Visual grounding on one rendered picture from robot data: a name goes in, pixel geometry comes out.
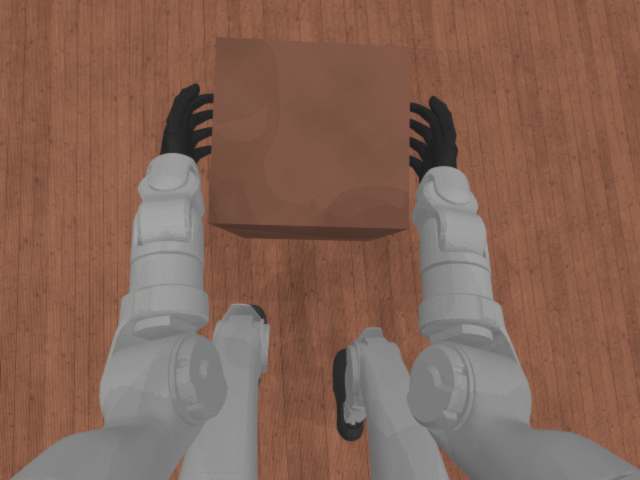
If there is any right robot upper arm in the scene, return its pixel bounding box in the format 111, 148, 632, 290
406, 341, 640, 480

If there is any robot left forearm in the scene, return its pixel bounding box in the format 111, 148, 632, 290
100, 153, 209, 417

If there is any robot left hand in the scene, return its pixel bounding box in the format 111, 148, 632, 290
160, 83, 214, 164

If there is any robot right forearm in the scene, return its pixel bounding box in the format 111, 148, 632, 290
411, 166, 523, 371

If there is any carton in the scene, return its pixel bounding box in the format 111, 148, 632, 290
208, 37, 410, 241

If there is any left robot upper arm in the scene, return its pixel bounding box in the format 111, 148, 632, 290
10, 333, 228, 480

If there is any robot right thigh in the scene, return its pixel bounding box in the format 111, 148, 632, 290
346, 337, 450, 480

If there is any robot right foot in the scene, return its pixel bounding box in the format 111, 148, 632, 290
333, 349, 364, 441

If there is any robot right hand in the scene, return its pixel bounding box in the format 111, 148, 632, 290
409, 96, 458, 184

